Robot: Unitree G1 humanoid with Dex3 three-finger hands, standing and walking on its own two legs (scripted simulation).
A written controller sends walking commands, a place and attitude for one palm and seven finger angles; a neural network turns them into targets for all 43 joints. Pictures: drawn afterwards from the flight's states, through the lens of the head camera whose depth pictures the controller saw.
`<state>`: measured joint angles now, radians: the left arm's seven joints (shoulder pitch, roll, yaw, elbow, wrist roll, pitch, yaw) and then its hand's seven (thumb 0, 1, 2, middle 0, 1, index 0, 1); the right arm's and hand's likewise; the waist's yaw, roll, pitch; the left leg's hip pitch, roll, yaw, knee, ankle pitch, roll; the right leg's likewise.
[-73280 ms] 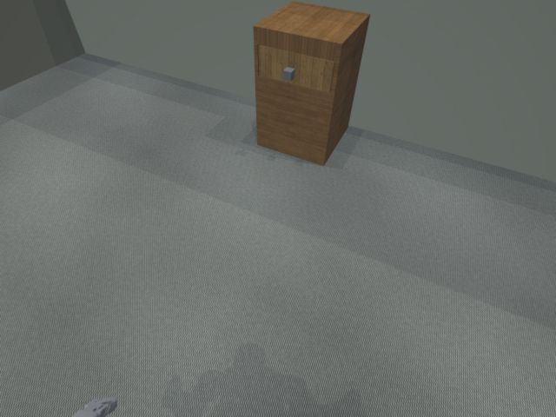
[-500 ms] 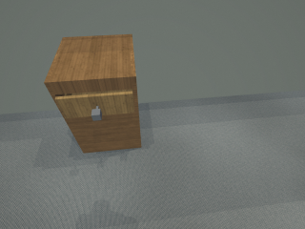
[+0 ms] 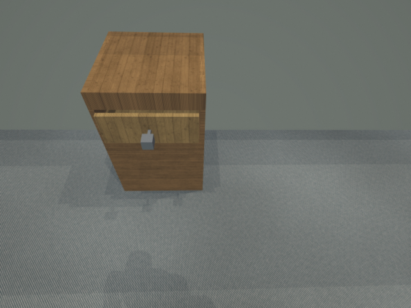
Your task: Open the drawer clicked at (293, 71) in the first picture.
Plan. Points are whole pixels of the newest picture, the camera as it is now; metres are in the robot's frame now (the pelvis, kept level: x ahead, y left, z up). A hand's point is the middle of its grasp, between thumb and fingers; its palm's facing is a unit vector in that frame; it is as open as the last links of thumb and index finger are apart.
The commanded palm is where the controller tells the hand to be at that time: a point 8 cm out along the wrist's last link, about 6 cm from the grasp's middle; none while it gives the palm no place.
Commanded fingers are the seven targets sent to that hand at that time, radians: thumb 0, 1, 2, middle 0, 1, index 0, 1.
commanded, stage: take the last steps up to it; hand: left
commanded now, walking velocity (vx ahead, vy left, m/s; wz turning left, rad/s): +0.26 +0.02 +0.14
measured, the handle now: (148, 137) +0.71 +0.25 -0.24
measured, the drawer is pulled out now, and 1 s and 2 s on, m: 0.03 0.03 0.03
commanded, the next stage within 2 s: come to a stop and stand still in 0.46 s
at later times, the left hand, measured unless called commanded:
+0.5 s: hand (115, 303) +0.15 +0.21 -0.17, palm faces +0.11 -0.98 -0.18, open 7.3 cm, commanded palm none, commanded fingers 0.00 0.90 0.90 -0.20 -0.30 -0.20 -0.30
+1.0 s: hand (136, 248) +0.27 +0.18 -0.15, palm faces +0.13 -0.95 -0.28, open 7.3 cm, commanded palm none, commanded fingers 0.00 0.90 0.90 -0.20 -0.30 -0.20 -0.30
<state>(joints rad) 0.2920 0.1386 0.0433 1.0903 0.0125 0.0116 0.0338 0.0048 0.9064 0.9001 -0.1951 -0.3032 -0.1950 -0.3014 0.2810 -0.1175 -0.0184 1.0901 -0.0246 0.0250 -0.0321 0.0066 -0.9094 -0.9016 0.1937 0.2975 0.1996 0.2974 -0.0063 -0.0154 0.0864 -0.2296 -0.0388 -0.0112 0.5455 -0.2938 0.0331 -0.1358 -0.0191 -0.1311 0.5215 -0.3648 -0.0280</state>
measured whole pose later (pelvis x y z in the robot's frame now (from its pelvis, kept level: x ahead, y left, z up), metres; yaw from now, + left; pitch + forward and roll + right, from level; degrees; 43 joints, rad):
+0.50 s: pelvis +0.12 +0.02 +0.01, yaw +4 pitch +1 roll +0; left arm 0.20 0.17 0.07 1.03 0.02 -0.01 0.00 0.02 0.93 0.90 -0.19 -0.30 -0.19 -0.30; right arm 0.38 -0.10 -0.01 1.08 -0.03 -0.06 -0.04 0.00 -0.91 -0.90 0.19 0.30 0.20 0.30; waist -0.01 -0.02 0.11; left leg -0.09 -0.03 0.04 0.39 -0.31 0.05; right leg -0.55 -0.07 -0.04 1.11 -0.30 -0.01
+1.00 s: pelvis +0.20 -0.02 +0.01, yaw +5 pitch +0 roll +3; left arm 0.11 0.16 0.06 0.96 0.03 0.02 0.03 0.00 0.92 0.90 -0.20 -0.30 -0.20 -0.30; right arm 0.09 -0.23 -0.09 0.96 -0.02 0.07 -0.01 0.00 -0.91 -0.90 0.19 0.30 0.20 0.30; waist 0.01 0.01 0.15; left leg -0.42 -0.01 -0.04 0.98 -0.45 -0.04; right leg -0.35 -0.06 -0.09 0.48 -0.13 -0.05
